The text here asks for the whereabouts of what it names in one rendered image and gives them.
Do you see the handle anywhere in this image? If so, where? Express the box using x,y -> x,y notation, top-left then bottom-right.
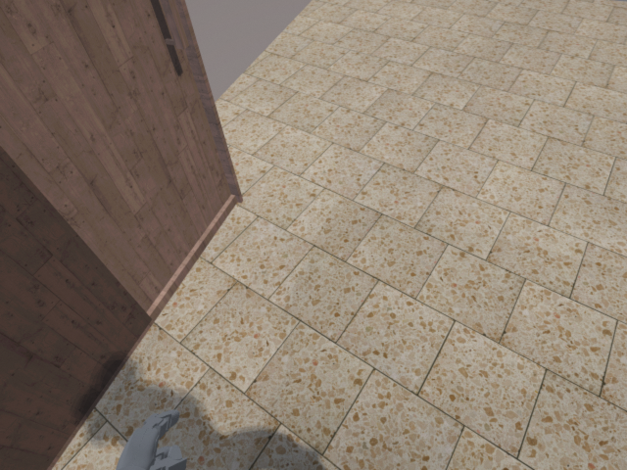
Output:
161,0 -> 189,50

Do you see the left robot hand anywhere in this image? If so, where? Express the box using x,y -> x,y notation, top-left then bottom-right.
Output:
116,409 -> 187,470

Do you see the wardrobe door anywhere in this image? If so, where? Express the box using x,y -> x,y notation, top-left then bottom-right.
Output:
0,0 -> 231,312
0,146 -> 152,470

